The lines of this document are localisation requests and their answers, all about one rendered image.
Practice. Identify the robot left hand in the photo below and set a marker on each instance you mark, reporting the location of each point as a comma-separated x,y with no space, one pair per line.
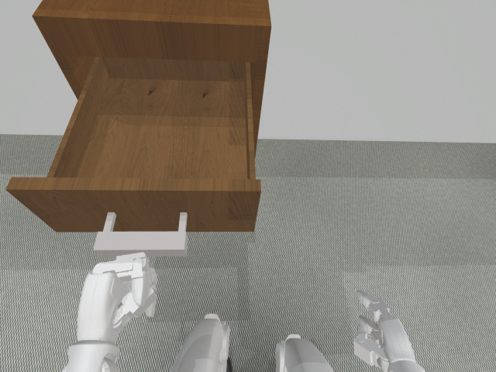
128,279

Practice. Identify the robot right hand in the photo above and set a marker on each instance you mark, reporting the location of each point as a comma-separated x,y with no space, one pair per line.
389,341

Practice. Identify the right robot shin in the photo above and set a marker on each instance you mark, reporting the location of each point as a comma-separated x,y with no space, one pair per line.
293,336

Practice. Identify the cabinet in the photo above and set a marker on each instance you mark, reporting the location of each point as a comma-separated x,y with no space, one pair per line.
77,31

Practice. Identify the handle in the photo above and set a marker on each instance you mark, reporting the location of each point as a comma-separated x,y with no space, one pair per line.
153,244

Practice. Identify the left robot thigh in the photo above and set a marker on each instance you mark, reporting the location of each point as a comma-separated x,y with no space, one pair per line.
206,345

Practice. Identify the robot left forearm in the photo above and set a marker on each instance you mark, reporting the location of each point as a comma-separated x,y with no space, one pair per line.
92,356

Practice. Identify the drawer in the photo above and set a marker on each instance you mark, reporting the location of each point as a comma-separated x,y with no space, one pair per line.
147,140

